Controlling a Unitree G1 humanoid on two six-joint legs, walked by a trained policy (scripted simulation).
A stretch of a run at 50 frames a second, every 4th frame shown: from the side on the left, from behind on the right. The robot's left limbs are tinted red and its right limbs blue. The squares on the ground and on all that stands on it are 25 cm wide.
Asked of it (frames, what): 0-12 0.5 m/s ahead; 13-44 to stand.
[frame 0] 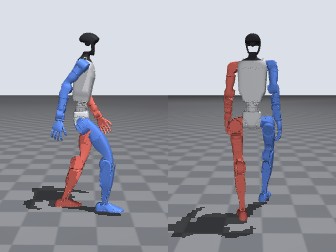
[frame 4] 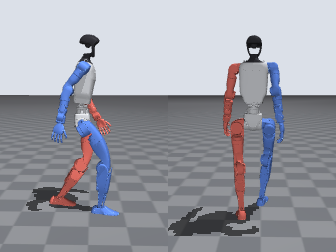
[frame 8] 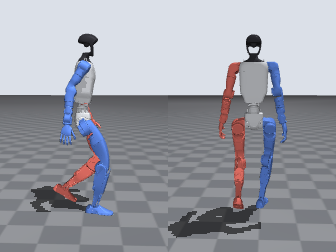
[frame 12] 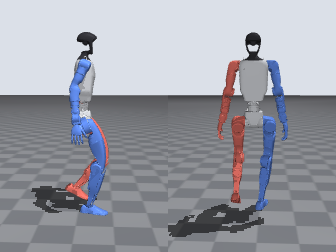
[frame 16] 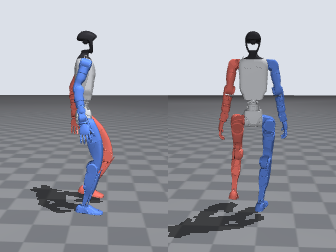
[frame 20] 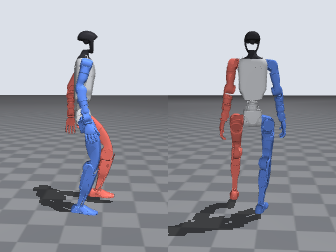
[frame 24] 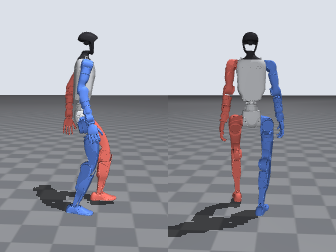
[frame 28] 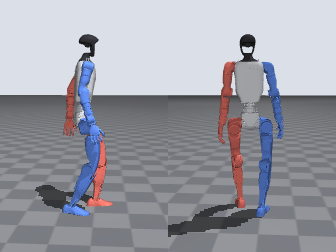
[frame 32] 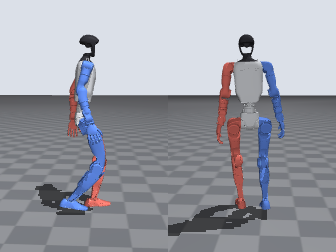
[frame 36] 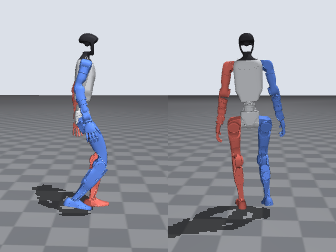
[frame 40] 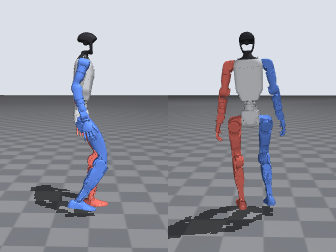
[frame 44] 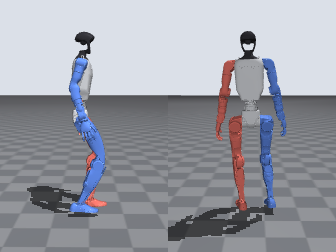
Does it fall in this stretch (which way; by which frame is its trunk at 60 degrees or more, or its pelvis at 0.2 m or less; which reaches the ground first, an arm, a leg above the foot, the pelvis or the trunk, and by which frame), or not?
no
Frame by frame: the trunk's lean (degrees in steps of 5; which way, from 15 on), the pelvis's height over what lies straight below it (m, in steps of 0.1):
0: 5, 0.8
4: 5, 0.8
8: 5, 0.8
12: 5, 0.8
16: 5, 0.8
20: 5, 0.8
24: 5, 0.8
28: 5, 0.8
32: 5, 0.8
36: 5, 0.8
40: 5, 0.8
44: 5, 0.8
